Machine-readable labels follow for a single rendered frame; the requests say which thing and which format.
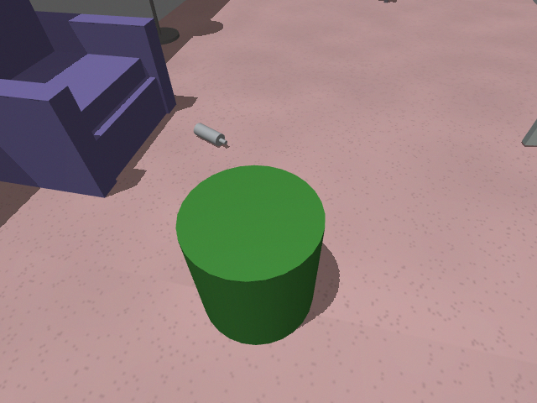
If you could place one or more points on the floor lamp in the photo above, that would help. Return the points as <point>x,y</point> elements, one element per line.
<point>166,35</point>

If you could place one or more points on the bottle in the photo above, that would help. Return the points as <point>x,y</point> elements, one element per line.
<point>209,134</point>

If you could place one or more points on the armchair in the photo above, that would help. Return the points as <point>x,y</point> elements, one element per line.
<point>79,95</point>

